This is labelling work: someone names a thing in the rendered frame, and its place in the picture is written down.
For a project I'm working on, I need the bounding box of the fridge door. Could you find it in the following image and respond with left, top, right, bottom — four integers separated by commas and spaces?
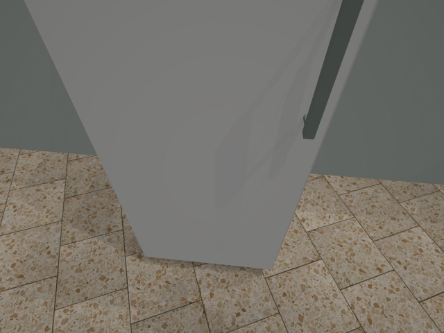
24, 0, 376, 270

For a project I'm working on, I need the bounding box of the handle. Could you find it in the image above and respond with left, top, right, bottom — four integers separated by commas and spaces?
302, 0, 364, 139

